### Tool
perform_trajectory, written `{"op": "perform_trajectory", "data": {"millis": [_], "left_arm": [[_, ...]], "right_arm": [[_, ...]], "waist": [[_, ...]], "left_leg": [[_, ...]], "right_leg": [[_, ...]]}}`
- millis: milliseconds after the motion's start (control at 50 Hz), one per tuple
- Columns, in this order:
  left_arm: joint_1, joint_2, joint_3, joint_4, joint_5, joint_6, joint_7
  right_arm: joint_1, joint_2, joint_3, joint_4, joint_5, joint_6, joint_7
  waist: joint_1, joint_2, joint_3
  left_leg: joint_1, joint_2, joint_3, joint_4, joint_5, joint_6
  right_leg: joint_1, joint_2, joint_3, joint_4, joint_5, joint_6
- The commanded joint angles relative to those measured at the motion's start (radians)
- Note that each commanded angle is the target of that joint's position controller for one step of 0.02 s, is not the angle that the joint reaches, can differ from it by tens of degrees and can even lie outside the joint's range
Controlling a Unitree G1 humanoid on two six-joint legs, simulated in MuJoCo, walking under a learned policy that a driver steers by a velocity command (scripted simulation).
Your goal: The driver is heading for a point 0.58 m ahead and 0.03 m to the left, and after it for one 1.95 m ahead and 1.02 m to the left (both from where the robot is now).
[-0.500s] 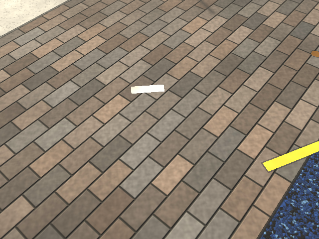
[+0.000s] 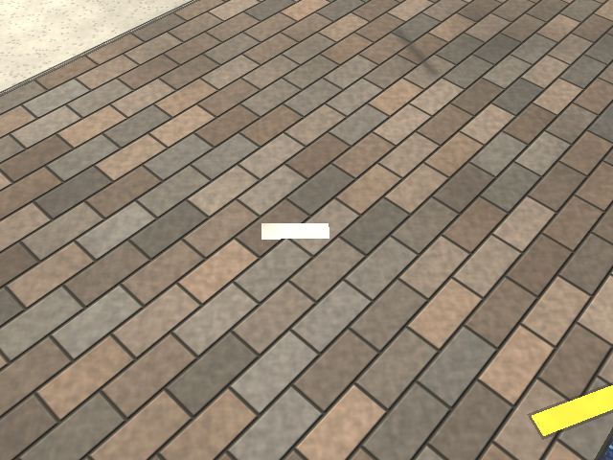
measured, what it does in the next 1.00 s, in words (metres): walks ahead: right foot, then right foot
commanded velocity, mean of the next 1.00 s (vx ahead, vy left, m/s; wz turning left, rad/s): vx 0.27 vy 0.00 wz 0.00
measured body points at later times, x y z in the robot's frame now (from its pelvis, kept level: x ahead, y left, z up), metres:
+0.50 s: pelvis +0.09 +0.00 +0.00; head +0.10 +0.00 +0.45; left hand +0.08 +0.26 -0.15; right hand +0.18 -0.27 -0.13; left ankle +0.11 +0.09 -0.73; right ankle +0.02 -0.14 -0.73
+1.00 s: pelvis +0.33 -0.03 -0.01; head +0.36 -0.04 +0.44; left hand +0.56 +0.19 -0.10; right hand +0.24 -0.29 -0.15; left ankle +0.12 +0.10 -0.73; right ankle +0.47 -0.14 -0.73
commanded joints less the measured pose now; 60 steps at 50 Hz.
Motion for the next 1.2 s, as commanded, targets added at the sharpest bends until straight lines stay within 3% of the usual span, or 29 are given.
{"op": "perform_trajectory", "data": {"millis": [20, 60, 100, 160, 180, 220, 300, 340, 380, 440, 500, 520, 540, 560, 600, 640, 680, 780, 900, 960, 980, 1000, 1020, 1040, 1060, 1080, 1100, 1140, 1200], "left_arm": [[0.061, 0.090, 0.024, -0.019, 0.001, 0.043, 0.025], [0.083, 0.059, 0.019, 0.001, 0.006, 0.052, 0.033], [0.111, 0.039, 0.016, 0.027, 0.012, 0.050, 0.028], [0.080, 0.072, 0.016, 0.020, 0.042, 0.053, 0.017], [0.051, 0.125, 0.024, 0.012, 0.031, 0.052, 0.020], [0.011, 0.086, 0.015, 0.017, 0.024, 0.029, 0.018], [0.035, 0.077, 0.013, 0.035, 0.017, -0.003, 0.015], [0.067, 0.112, 0.025, 0.040, 0.004, 0.002, 0.018], [0.119, 0.139, 0.035, 0.038, -0.004, -0.004, 0.020], [0.145, 0.153, 0.047, 0.045, -0.015, -0.035, 0.021], [0.058, 0.133, 0.045, 0.015, -0.024, -0.042, 0.009], [0.010, 0.130, 0.044, -0.007, -0.021, -0.045, 0.007], [-0.017, 0.077, 0.031, -0.041, -0.017, -0.054, 0.006], [-0.019, 0.039, 0.021, -0.066, -0.005, -0.072, 0.008], [-0.028, 0.079, 0.035, -0.061, -0.035, -0.089, -0.010], [-0.049, 0.075, 0.042, -0.057, -0.029, -0.090, -0.014], [-0.053, 0.056, 0.046, -0.059, -0.020, -0.078, -0.021], [-0.231, 0.005, 0.024, -0.129, -0.009, -0.064, -0.029], [-0.355, 0.038, 0.016, -0.186, -0.021, -0.067, -0.055], [-0.255, 0.099, 0.042, -0.175, -0.018, -0.072, -0.060], [-0.111, 0.133, 0.064, -0.133, -0.017, -0.070, -0.056], [0.074, 0.180, 0.087, -0.082, -0.015, -0.066, -0.048], [0.215, 0.272, 0.107, -0.055, 0.009, -0.060, -0.041], [0.216, 0.225, 0.085, -0.053, 0.003, -0.060, -0.044], [0.120, 0.167, 0.066, -0.067, -0.006, -0.068, -0.045], [0.030, 0.122, 0.052, -0.090, -0.004, -0.075, -0.043], [-0.051, 0.090, 0.041, -0.098, 0.011, -0.084, -0.047], [-0.107, 0.042, 0.028, -0.091, 0.031, -0.096, -0.054], [-0.091, 0.077, 0.032, -0.072, 0.043, -0.100, -0.038]], "right_arm": [[-0.018, -0.141, -0.023, -0.038, -0.005, 0.009, -0.013], [-0.054, -0.140, -0.024, -0.041, -0.012, 0.023, -0.020], [-0.053, -0.134, -0.023, -0.031, -0.001, 0.030, -0.025], [0.003, -0.109, -0.015, 0.002, 0.014, 0.035, -0.025], [0.024, -0.117, -0.020, 0.001, 0.008, 0.039, -0.026], [0.015, -0.104, -0.018, 0.003, 0.002, 0.039, -0.033], [0.065, -0.102, -0.020, 0.042, 0.007, 0.037, -0.033], [0.057, -0.107, -0.025, 0.046, 0.020, 0.037, -0.031], [0.015, -0.096, -0.027, 0.033, 0.025, 0.023, -0.025], [-0.010, -0.080, -0.028, 0.015, 0.035, -0.017, -0.003], [0.131, -0.089, -0.041, 0.068, 0.047, -0.036, 0.008], [0.230, -0.129, -0.059, 0.102, 0.043, -0.034, 0.004], [0.343, -0.219, -0.086, 0.127, 0.040, -0.035, -0.002], [0.458, -0.262, -0.090, 0.151, 0.038, -0.039, 0.009], [0.344, -0.140, -0.043, 0.119, 0.023, -0.056, 0.011], [0.278, -0.125, -0.030, 0.093, 0.020, -0.058, 0.016], [0.296, -0.107, -0.018, 0.098, 0.015, -0.048, 0.011], [0.319, -0.166, -0.027, 0.095, 0.014, -0.036, -0.018], [0.382, -0.166, -0.042, 0.124, 0.034, -0.030, -0.021], [0.344, -0.192, -0.055, 0.113, 0.033, -0.018, -0.022], [0.329, -0.184, -0.052, 0.107, 0.030, -0.010, -0.022], [0.322, -0.162, -0.042, 0.092, 0.022, -0.006, -0.022], [0.427, -0.056, -0.013, 0.075, 0.016, -0.018, -0.013], [0.421, -0.034, -0.003, 0.084, 0.034, -0.045, -0.005], [0.328, -0.119, -0.028, 0.056, 0.067, -0.063, -0.002], [0.256, -0.145, -0.034, 0.034, 0.076, -0.069, -0.006], [0.229, -0.142, -0.041, 0.032, 0.065, -0.062, -0.018], [0.295, -0.105, -0.051, 0.058, 0.049, -0.025, -0.032], [0.293, -0.082, -0.057, 0.040, 0.043, 0.011, -0.040]], "waist": [[0.008, 0.140, -0.140], [0.025, 0.170, -0.125], [0.042, 0.156, -0.143], [0.023, 0.091, -0.075], [-0.019, 0.015, -0.024], [-0.031, -0.065, 0.009], [-0.029, -0.049, -0.038], [-0.013, -0.067, -0.012], [0.017, -0.107, 0.045], [0.018, -0.151, 0.103], [-0.072, -0.111, 0.055], [-0.116, -0.064, 0.020], [-0.143, 0.160, -0.020], [-0.172, 0.353, -0.091], [-0.098, 0.158, -0.024], [-0.066, 0.081, 0.014], [-0.051, 0.104, 0.010], [-0.073, 0.085, 0.057], [-0.083, 0.099, 0.100], [-0.004, 0.127, 0.009], [0.070, 0.129, -0.073], [0.144, 0.107, -0.185], [0.109, -0.120, -0.346], [0.103, -0.222, -0.427], [0.095, -0.162, -0.270], [0.067, -0.096, -0.162], [0.025, -0.032, -0.086], [-0.045, -0.060, -0.057], [-0.079, -0.059, -0.033]], "left_leg": [[0.187, 0.263, -0.317, -0.212, 0.030, 0.173], [0.080, 0.212, -0.250, -0.248, -0.074, 0.149], [0.046, 0.183, -0.199, -0.246, -0.169, 0.130], [-0.007, 0.122, -0.151, -0.231, -0.434, 0.027], [0.029, 0.072, -0.102, -0.211, -0.417, -0.005], [0.201, 0.040, -0.060, -0.121, -0.243, -0.021], [0.243, 0.028, -0.035, -0.056, -0.129, 0.009], [0.169, -0.011, 0.009, 0.007, -0.317, 0.013], [0.022, -0.038, 0.041, 0.112, -0.360, 0.012], [-0.123, 0.016, 0.006, 0.212, -0.288, 0.044], [0.152, -0.006, 0.033, 0.016, -0.219, 0.063], [0.325, 0.009, -0.020, -0.022, -0.168, 0.073], [0.495, 0.169, -0.305, -0.153, -0.215, 0.148], [0.656, 0.355, -0.672, -0.286, -0.190, 0.269], [0.604, 0.347, -0.554, -0.249, -0.132, 0.230], [0.523, 0.288, -0.384, -0.279, -0.027, 0.180], [0.466, 0.242, -0.272, -0.308, 0.089, 0.156], [0.366, 0.205, -0.150, -0.376, 0.128, 0.154], [0.437, 0.253, -0.103, -0.371, 0.139, 0.137], [0.505, 0.263, -0.071, -0.215, 0.493, 0.104], [0.474, 0.227, -0.037, -0.049, 0.625, 0.081], [0.318, 0.178, -0.008, 0.196, 0.527, 0.047], [-0.059, 0.025, 0.018, 0.608, 0.081, -0.020], [-0.207, -0.059, -0.130, 0.821, -0.462, -0.018], [-0.310, 0.002, -0.177, 0.903, -0.427, 0.006], [-0.313, 0.061, -0.146, 0.881, -0.338, 0.026], [-0.251, 0.103, -0.132, 0.813, -0.257, 0.025], [-0.095, 0.138, -0.147, 0.730, -0.215, 0.020], [-0.089, 0.119, -0.133, 0.662, -0.174, -0.005]], "right_leg": [[-0.115, -0.080, 0.047, 0.019, 0.021, 0.022], [0.005, -0.063, 0.010, -0.122, 0.117, 0.019], [0.115, -0.044, -0.024, -0.274, 0.299, 0.001], [0.161, -0.085, 0.014, -0.461, 0.387, -0.056], [0.046, -0.107, 0.034, -0.486, 0.220, -0.082], [-0.123, -0.100, 0.048, -0.562, 0.084, -0.072], [-0.053, -0.088, 0.035, -0.555, 0.186, -0.046], [-0.036, -0.100, 0.068, -0.568, 0.026, -0.091], [0.023, -0.192, 0.204, -0.641, -0.105, -0.161], [0.130, -0.337, 0.367, -0.665, 0.028, -0.242], [0.039, -0.255, 0.215, -0.565, 0.240, -0.176], [-0.059, -0.191, 0.132, -0.451, 0.381, -0.138], [-0.238, -0.056, -0.037, -0.134, 0.440, -0.062], [-0.436, 0.032, -0.030, 0.156, 0.094, -0.027], [-0.561, -0.069, 0.072, 0.357, 0.134, -0.078], [-0.551, -0.129, 0.050, 0.275, 0.291, -0.100], [-0.478, -0.142, 0.023, 0.179, 0.355, -0.087], [-0.410, -0.104, -0.031, -0.167, 0.538, -0.033], [-0.343, -0.078, -0.031, -0.352, 0.616, -0.073], [-0.161, -0.024, -0.066, -0.371, 0.540, -0.120], [0.023, 0.009, -0.089, -0.370, 0.528, -0.144], [0.302, -0.049, -0.019, -0.343, 0.507, -0.182], [0.671, -0.314, 0.427, -0.406, 0.296, -0.323], [0.709, -0.417, 0.771, -0.618, 0.143, -0.369], [0.580, -0.387, 0.654, -0.644, 0.094, -0.311], [0.418, -0.358, 0.491, -0.660, 0.157, -0.269], [0.246, -0.326, 0.362, -0.688, 0.328, -0.243], [0.073, -0.267, 0.163, -0.709, 0.620, -0.207], [0.004, -0.252, 0.007, -0.716, 0.926, -0.229]]}}
Velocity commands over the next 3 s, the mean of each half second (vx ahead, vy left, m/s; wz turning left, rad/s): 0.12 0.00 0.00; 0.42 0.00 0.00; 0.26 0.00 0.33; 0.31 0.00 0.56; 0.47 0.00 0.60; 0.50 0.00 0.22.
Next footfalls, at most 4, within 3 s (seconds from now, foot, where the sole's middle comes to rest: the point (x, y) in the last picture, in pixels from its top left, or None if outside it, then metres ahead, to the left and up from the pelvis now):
0.16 right None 0.06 -0.14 -0.77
1.00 right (382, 443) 0.51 -0.14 -0.77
1.52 left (280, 376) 0.65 0.08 -0.77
1.94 right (358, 314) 0.82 -0.10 -0.77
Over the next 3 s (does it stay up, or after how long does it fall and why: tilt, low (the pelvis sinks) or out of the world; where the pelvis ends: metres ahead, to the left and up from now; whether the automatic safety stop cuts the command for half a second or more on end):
stays up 1.12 0.35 -0.01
